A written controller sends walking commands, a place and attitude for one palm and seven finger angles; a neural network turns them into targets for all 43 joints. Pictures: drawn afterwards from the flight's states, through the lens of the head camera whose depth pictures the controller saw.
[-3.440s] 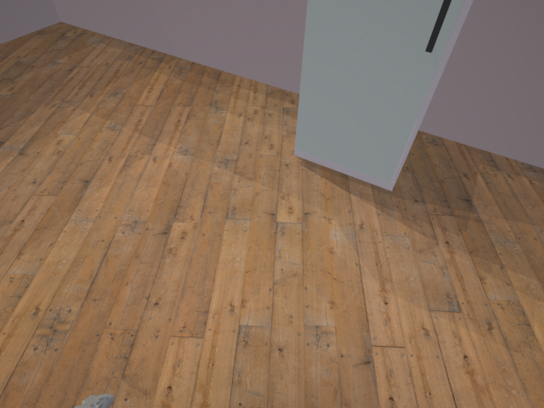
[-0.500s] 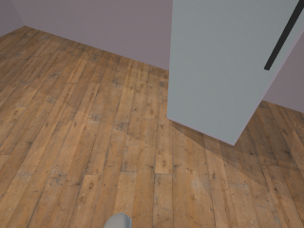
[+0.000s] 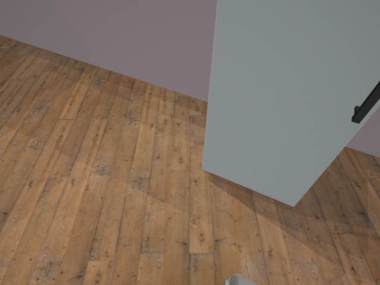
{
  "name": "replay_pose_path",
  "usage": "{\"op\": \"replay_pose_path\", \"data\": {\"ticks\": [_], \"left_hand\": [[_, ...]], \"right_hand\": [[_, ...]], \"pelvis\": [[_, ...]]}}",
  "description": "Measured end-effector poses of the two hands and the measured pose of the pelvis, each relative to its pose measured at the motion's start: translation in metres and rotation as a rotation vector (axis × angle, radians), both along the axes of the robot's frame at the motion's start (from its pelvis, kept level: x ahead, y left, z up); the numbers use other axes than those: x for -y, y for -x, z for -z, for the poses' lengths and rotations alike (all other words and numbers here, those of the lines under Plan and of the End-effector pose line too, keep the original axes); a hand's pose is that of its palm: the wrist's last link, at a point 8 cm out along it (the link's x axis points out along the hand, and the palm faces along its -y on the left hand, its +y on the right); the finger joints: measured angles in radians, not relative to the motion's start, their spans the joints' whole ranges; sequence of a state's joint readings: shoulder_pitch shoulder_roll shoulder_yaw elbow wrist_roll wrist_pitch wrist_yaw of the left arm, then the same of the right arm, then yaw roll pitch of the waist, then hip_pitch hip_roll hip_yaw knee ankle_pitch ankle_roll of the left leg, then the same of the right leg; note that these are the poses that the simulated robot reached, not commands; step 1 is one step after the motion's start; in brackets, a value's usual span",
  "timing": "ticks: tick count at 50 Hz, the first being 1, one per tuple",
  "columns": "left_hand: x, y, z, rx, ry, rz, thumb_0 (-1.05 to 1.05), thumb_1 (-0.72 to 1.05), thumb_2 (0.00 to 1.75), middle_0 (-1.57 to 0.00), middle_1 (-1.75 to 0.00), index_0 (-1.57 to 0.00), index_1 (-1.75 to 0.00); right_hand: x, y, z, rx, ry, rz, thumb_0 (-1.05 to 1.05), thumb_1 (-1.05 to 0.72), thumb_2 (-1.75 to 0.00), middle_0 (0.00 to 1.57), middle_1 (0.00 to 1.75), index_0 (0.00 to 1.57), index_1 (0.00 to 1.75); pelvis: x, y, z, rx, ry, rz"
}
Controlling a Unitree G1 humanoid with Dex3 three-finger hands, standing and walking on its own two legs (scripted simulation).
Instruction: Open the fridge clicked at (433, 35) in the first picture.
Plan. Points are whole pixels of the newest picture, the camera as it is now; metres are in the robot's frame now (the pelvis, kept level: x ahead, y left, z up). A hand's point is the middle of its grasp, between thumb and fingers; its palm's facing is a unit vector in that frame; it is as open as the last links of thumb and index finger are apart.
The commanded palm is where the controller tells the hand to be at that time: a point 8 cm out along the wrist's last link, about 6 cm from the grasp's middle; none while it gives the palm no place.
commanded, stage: turn to face it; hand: right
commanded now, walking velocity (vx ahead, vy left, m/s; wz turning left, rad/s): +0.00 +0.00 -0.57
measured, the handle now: out of the picture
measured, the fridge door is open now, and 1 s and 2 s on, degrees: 0 0 0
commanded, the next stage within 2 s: take the last steps up to it in 0.60 s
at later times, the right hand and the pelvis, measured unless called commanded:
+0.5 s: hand out of the picture +0.09 -0.25 -0.15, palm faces +0.24 +0.93 -0.28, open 7.4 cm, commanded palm none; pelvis +0.06 -0.02 +0.01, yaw -13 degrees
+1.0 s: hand out of the picture -0.03 -0.15 -0.15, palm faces +0.46 +0.86 -0.23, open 7.3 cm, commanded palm none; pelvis +0.07 +0.01 +0.01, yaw -23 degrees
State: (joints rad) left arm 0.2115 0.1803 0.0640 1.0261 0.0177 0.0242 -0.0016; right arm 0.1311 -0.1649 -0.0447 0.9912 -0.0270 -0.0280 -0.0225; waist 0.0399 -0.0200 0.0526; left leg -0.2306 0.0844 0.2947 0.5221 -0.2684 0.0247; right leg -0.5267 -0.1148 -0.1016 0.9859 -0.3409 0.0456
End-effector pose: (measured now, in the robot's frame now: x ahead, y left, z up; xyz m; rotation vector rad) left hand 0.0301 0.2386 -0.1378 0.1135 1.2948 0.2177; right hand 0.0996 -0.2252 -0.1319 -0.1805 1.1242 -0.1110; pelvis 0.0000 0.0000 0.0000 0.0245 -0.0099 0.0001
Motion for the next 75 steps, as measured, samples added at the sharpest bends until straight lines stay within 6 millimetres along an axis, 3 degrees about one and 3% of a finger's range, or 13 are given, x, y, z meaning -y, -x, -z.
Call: {"op": "replay_pose_path", "data": {"ticks": [8, 14, 20, 25, 31, 38, 44, 49, 55, 58, 61, 64, 75], "left_hand": [[0.012, -0.111, -0.014, 0.147, -0.102, 0.18, 0.01, 0.92, 0.9, -0.2, -0.3, -0.19, -0.3], [0.032, -0.133, -0.025, 0.135, -0.094, 0.245, 0.01, 0.92, 0.9, -0.2, -0.3, -0.2, -0.3], [0.047, -0.14, -0.022, 0.095, -0.035, 0.284, 0.01, 0.91, 0.9, -0.2, -0.3, -0.2, -0.3], [0.043, -0.14, -0.012, 0.066, 0.009, 0.298, 0.01, 0.91, 0.9, -0.21, -0.3, -0.2, -0.3], [0.017, -0.143, 0.011, 0.039, 0.053, 0.311, 0.01, 0.91, 0.9, -0.21, -0.3, -0.2, -0.3], [-0.008, -0.154, 0.007, 0.011, 0.044, 0.351, 0.01, 0.91, 0.9, -0.2, -0.3, -0.2, -0.3], [-0.01, -0.163, -0.002, -0.022, 0.02, 0.426, 0.01, 0.91, 0.9, -0.2, -0.3, -0.2, -0.3], [0.015, -0.187, -0.009, -0.012, 0.01, 0.507, 0.01, 0.91, 0.9, -0.2, -0.3, -0.19, -0.3], [0.079, -0.226, -0.017, 0.098, 0.012, 0.59, 0.01, 0.91, 0.9, -0.2, -0.3, -0.19, -0.3], [0.106, -0.232, -0.016, 0.152, 0.014, 0.587, 0.01, 0.91, 0.9, -0.2, -0.3, -0.2, -0.3], [0.12, -0.219, -0.017, 0.134, 0.024, 0.552, 0.01, 0.91, 0.9, -0.2, -0.3, -0.2, -0.3], [0.114, -0.209, -0.018, 0.093, -0.011, 0.494, -0.01, 0.95, 0.9, -0.21, -0.3, -0.2, -0.3], [0.098, -0.159, 0.009, -0.249, -0.006, 0.379, 0.0, 0.92, 0.9, -0.2, -0.3, -0.2, -0.3]], "right_hand": [[0.045, 0.008, 0.035, -0.059, -0.037, 0.132, 0.0, -0.92, -0.9, 0.2, 0.3, 0.2, 0.3], [0.072, 0.019, 0.017, -0.109, 0.002, 0.194, 0.01, -0.91, -0.9, 0.2, 0.3, 0.2, 0.3], [0.08, 0.03, -0.003, -0.12, 0.044, 0.251, 0.01, -0.91, -0.9, 0.2, 0.3, 0.19, 0.3], [0.068, 0.031, -0.011, -0.113, 0.067, 0.283, 0.01, -0.91, -0.9, 0.2, 0.3, 0.19, 0.3], [0.031, 0.035, -0.014, -0.07, 0.089, 0.31, 0.01, -0.91, -0.9, 0.2, 0.3, 0.19, 0.3], [-0.014, 0.063, -0.02, -0.103, 0.049, 0.367, 0.01, -0.91, -0.9, 0.2, 0.3, 0.2, 0.3], [-0.028, 0.098, -0.019, -0.136, 0.016, 0.45, 0.01, -0.92, -0.9, 0.21, 0.3, 0.2, 0.3], [-0.032, 0.144, -0.015, -0.224, -0.024, 0.53, 0.01, -0.92, -0.9, 0.21, 0.3, 0.2, 0.3], [-0.025, 0.201, -0.002, -0.387, -0.093, 0.609, 0.01, -0.91, -0.9, 0.21, 0.3, 0.2, 0.3], [-0.01, 0.21, 0.007, -0.459, -0.118, 0.603, 0.01, -0.91, -0.9, 0.2, 0.3, 0.2, 0.3], [0.014, 0.189, 0.006, -0.451, -0.118, 0.572, 0.01, -0.91, -0.9, 0.2, 0.3, 0.2, 0.3], [0.042, 0.146, 0.005, -0.369, -0.1, 0.541, 0.01, -0.91, -0.9, 0.2, 0.3, 0.19, 0.3], [0.116, -0.062, 0.001, -0.043, -0.004, 0.405, 0.01, -0.91, -0.9, 0.2, 0.3, 0.19, 0.3]], "pelvis": [[0.028, -0.033, 0.019, 0.007, -0.009, 0.082], [0.036, -0.044, 0.003, -0.018, -0.011, 0.132], [0.033, -0.053, -0.007, -0.025, -0.008, 0.18], [0.019, -0.057, -0.007, -0.017, 0.005, 0.22], [-0.009, -0.059, 0.003, -0.015, 0.041, 0.259], [-0.028, -0.059, -0.006, -0.003, 0.055, 0.315], [-0.028, -0.064, -0.012, -0.011, 0.058, 0.366], [-0.013, -0.066, -0.014, -0.022, 0.053, 0.399], [0.024, -0.071, -0.007, -0.026, 0.026, 0.413], [0.043, -0.075, 0.0, -0.015, 0.024, 0.401], [0.057, -0.086, -0.005, -0.007, 0.021, 0.396], [0.069, -0.097, -0.009, -0.007, 0.027, 0.4], [0.092, -0.171, 0.004, 0.006, 0.049, 0.397]]}}
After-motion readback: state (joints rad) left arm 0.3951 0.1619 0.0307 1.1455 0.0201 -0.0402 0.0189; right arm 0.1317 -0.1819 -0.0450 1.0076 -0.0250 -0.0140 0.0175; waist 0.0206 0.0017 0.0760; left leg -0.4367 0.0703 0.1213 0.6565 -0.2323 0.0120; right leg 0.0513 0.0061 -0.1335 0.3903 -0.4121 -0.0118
